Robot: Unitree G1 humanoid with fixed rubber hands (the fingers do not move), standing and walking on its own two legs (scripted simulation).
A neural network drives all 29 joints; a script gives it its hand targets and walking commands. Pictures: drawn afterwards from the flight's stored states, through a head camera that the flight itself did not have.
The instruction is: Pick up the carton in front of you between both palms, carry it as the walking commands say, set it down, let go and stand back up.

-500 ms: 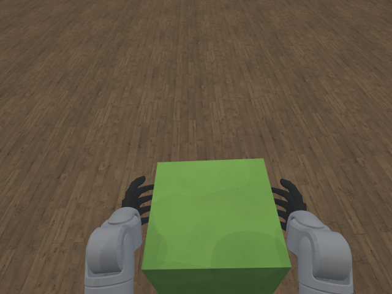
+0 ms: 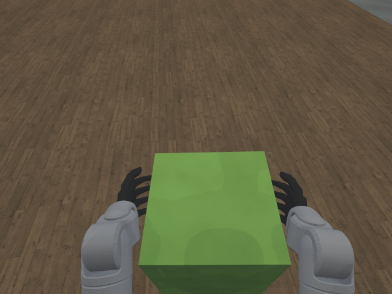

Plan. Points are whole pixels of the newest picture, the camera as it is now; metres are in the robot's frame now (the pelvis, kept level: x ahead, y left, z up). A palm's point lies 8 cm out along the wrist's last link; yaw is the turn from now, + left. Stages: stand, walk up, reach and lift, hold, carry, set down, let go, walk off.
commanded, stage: carry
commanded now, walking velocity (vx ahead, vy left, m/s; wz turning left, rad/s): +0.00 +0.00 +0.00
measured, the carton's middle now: (210, 228) +0.25 +0.00 +0.01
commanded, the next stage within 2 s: hold in 1.26 s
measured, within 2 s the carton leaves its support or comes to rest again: neither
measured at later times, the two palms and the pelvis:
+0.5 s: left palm (145, 196) +0.29 +0.13 +0.07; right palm (297, 203) +0.28 -0.17 +0.07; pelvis +0.03 -0.02 -0.01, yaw -1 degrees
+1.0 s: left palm (151, 205) +0.29 +0.12 +0.03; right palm (293, 212) +0.28 -0.18 +0.03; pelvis -0.01 -0.03 +0.00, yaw -1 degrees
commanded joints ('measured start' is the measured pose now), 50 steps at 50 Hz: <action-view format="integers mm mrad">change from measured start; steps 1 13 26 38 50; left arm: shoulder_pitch -403 -349 -400 -477 -602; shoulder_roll -904 -843 -808 -811 -915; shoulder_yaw -710 -673 -630 -481 -425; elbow -105 -15 148 434 645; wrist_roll -357 -328 -245 -125 -72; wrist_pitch -21 -21 -181 -399 -615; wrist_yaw -178 -185 -229 -268 -320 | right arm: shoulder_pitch -423 -393 -437 -526 -656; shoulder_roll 905 845 800 798 904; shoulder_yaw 671 665 620 473 415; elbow -110 -47 116 389 599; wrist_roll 348 312 232 117 63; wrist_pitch -22 -11 -172 -390 -608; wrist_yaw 199 190 237 282 334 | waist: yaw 6 9 10 9 10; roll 95 16 31 37 45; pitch -309 -256 -222 -182 -234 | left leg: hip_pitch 299 211 196 180 202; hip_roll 182 139 147 148 150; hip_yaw -162 -118 -125 -137 -140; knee -30 151 113 46 38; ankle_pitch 353 482 317 150 143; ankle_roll -25 -33 -38 -47 -46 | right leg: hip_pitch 15 3 -9 -65 -64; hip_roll -71 -88 -84 -78 -69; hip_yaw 32 30 41 54 55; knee -74 26 -1 -59 -51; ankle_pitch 168 563 398 178 152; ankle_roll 9 -2 -29 -47 -57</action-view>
